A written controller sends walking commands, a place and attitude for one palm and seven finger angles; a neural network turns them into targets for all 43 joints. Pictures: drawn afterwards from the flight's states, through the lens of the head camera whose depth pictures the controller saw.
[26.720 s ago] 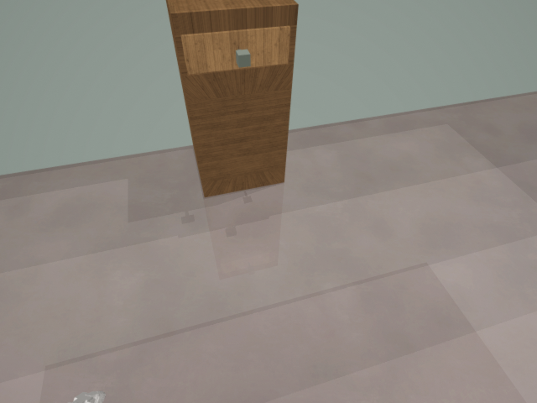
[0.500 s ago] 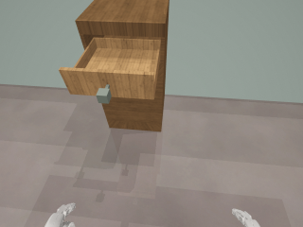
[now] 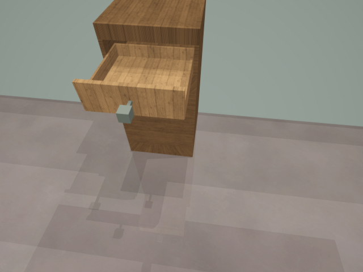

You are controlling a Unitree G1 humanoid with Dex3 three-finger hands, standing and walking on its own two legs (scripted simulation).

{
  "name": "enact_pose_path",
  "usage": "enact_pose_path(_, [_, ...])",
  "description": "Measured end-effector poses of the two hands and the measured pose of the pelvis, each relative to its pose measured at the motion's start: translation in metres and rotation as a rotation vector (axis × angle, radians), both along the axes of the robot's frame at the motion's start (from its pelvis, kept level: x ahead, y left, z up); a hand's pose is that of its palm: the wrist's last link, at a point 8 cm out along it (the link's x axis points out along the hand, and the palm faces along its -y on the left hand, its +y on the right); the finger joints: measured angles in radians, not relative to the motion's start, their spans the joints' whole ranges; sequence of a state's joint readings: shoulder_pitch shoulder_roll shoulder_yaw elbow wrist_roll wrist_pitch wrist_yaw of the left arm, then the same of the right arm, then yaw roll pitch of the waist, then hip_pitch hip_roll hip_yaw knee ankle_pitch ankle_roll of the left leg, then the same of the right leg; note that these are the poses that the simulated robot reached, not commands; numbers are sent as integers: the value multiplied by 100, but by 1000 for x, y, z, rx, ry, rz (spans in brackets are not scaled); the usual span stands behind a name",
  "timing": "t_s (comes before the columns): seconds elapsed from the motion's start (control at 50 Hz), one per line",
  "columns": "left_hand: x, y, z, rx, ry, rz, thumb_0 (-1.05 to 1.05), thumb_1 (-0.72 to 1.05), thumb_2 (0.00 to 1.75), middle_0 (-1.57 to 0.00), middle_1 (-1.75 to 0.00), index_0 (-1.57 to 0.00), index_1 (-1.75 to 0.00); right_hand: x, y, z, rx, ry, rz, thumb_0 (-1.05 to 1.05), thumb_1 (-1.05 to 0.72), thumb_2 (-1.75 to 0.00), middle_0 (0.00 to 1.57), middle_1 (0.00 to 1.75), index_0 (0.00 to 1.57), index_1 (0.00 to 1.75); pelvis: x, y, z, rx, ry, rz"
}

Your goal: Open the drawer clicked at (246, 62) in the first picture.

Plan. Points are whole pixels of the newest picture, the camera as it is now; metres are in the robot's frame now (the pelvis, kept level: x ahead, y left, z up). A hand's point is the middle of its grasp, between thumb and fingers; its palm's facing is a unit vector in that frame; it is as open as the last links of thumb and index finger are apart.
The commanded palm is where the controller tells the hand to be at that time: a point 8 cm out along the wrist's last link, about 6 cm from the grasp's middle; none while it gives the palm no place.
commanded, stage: let the arm hang, fingers relaxed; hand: left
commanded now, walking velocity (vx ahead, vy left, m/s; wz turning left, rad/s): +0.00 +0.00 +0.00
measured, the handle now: (127, 109) +0.61 +0.22 -0.04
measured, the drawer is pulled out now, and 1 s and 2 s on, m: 0.30 0.30 0.30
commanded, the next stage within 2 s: look to check the result in 0.38 s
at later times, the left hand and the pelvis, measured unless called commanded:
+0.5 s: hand out of the picture +0.07 +0.20 -0.16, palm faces -0.01 -0.96 -0.27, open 7.4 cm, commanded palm none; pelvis +0.02 -0.01 +0.00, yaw +0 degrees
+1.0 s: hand out of the picture +0.11 +0.22 -0.15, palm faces -0.01 -0.94 -0.34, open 7.4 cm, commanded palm none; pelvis +0.04 -0.02 +0.00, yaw +0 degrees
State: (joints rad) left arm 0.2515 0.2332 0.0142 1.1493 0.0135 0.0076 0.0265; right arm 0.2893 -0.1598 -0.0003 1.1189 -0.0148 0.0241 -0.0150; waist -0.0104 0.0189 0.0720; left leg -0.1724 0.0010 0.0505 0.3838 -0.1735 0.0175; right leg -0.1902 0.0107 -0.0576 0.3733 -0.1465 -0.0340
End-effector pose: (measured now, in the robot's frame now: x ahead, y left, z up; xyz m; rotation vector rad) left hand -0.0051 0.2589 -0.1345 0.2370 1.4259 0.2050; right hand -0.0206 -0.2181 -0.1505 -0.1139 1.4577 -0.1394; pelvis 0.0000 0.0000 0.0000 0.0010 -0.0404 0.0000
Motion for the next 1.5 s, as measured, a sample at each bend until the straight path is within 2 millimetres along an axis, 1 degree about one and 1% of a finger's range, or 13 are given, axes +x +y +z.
enact_pose_path(0.06, [17,0,2,5,-48,-13,1,91,90,-20,-30,-20,-30,9,3,-2,13,-30,-1,0,-91,-89,20,30,20,29,1,0,0,2,0,-1])
enact_pose_path(0.12, [34,-3,3,2,-92,-25,1,90,90,-20,-30,-20,-30,17,3,-3,14,-54,-1,0,-91,-89,20,30,20,29,2,0,0,3,0,-2])
enact_pose_path(0.2, [52,-8,4,-10,-135,-38,1,90,90,-20,-30,-20,-30,27,-4,-1,1,-76,1,0,-91,-89,20,30,20,29,5,-1,0,5,1,-2])
enact_pose_path(0.28, [64,-12,4,-22,-154,-45,1,90,90,-20,-30,-20,-30,34,-14,2,-25,-85,6,0,-91,-89,20,30,20,29,8,-2,1,6,2,-1])
enact_pose_path(0.36, [70,-14,3,-27,-154,-47,1,90,90,-20,-30,-20,-30,41,-26,6,-52,-86,12,0,-91,-89,20,30,20,29,11,-4,2,6,2,0])
enact_pose_path(0.48, [71,-11,4,-17,-132,-46,1,90,90,-20,-30,-20,-30,53,-41,10,-83,-90,25,0,-91,-89,20,30,20,29,15,-7,3,6,4,1])
enact_pose_path(0.7, [76,2,11,33,-113,-40,1,90,90,-20,-30,-20,-30,83,-58,12,-97,-116,54,0,-91,-89,20,30,20,29,25,-13,4,5,9,4])
enact_pose_path(0.86, [93,6,17,57,-138,-49,1,90,90,-20,-30,-20,-30,105,-68,15,-107,-149,68,0,-91,-89,20,30,20,29,31,-18,4,5,11,5])
enact_pose_path(0.98, [110,5,20,63,-167,-63,1,90,90,-20,-30,-20,-30,116,-77,18,-121,-167,73,0,-91,-89,20,30,20,29,36,-20,5,5,12,3])
enact_pose_path(1.1, [125,4,22,64,-189,-79,1,90,90,-20,-30,-20,-30,122,-85,21,-136,-171,71,0,-91,-89,20,30,20,29,40,-22,5,4,15,1])
enact_pose_path(1.24, [138,5,22,65,-202,-92,1,90,90,-20,-30,-20,-30,122,-91,23,-151,-162,66,0,-91,-89,20,30,20,29,45,-23,5,4,18,-2])
enact_pose_path(1.36, [144,5,23,67,-206,-97,1,90,90,-20,-30,-20,-30,122,-92,24,-156,-155,64,0,-91,-89,20,30,20,29,48,-23,5,4,18,-4])
enact_pose_path(1.5, [146,7,23,69,-209,-100,1,90,90,-20,-30,-20,-30,124,-90,24,-152,-159,59,0,-91,-89,20,30,20,29,50,-23,5,4,15,-6])
